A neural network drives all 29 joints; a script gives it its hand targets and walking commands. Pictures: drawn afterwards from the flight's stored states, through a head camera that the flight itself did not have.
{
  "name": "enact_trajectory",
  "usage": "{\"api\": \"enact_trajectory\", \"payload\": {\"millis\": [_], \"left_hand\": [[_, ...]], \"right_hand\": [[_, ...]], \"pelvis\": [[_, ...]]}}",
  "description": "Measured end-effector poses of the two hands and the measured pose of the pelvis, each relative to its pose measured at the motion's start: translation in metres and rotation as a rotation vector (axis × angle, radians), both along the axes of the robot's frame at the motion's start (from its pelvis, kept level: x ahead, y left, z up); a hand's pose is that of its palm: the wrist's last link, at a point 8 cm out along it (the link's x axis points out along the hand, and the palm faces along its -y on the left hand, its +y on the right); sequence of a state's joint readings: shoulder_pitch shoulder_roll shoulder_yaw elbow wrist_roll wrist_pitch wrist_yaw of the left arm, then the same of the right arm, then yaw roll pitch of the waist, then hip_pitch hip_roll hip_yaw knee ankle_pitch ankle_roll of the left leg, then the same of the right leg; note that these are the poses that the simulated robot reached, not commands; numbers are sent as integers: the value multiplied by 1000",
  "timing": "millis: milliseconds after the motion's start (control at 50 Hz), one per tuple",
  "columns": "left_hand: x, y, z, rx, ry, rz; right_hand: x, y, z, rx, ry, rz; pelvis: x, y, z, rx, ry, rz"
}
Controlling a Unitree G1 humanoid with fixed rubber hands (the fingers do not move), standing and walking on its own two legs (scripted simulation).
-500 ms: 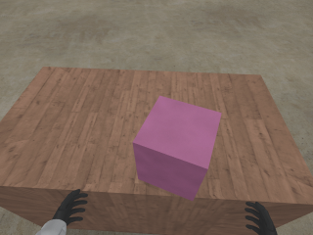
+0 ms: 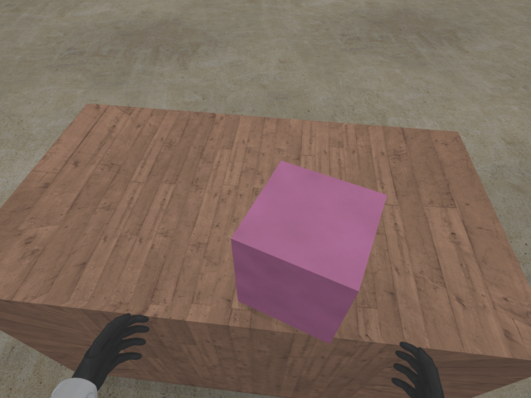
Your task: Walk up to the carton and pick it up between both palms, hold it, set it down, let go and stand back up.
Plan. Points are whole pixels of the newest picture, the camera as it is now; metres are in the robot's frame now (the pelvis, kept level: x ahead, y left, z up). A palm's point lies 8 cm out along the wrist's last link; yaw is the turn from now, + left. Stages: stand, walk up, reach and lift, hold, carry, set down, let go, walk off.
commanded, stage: reach and lift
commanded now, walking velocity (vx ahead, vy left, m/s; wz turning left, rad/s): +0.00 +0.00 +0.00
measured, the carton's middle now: (305, 252) +0.36 -0.04 -0.02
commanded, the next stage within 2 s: none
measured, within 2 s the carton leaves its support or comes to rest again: neither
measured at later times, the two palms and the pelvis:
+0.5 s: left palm (102, 353) +0.17 +0.25 +0.00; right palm out of the picture +0.12 -0.17 -0.01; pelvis +0.00 +0.02 +0.00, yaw +0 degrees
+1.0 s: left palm (106, 321) +0.20 +0.25 +0.03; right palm (418, 381) +0.15 -0.17 +0.00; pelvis +0.01 +0.03 +0.00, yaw +1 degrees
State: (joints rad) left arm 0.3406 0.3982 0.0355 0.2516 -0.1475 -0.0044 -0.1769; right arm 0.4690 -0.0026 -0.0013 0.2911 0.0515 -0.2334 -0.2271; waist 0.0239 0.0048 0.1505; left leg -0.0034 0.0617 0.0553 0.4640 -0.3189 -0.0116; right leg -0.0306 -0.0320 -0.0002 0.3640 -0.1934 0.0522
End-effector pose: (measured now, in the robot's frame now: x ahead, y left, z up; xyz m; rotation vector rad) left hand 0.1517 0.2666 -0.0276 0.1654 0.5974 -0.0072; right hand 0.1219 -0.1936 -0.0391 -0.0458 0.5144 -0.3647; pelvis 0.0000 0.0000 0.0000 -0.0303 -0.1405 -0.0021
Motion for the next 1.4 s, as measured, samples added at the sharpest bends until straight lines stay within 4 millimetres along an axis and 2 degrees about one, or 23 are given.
{"api": "enact_trajectory", "payload": {"millis": [500, 780, 960, 1400], "left_hand": [[16, -14, 25, -104, -225, -144], [26, -11, 40, -111, -248, -150], [44, -15, 52, -108, -267, -158], [111, -43, 81, -117, -290, -146]], "right_hand": [[-3, 27, 30, -59, -181, -77], [15, 29, 36, -57, -200, -84], [27, 22, 38, -33, -196, -99], [77, 2, 75, 41, -230, -101]], "pelvis": [[4, 20, -2, -28, -12, -1], [8, 29, -2, -28, 10, 10], [7, 29, -1, -25, 24, 13], [1, 13, 2, -2, 38, 25]]}}
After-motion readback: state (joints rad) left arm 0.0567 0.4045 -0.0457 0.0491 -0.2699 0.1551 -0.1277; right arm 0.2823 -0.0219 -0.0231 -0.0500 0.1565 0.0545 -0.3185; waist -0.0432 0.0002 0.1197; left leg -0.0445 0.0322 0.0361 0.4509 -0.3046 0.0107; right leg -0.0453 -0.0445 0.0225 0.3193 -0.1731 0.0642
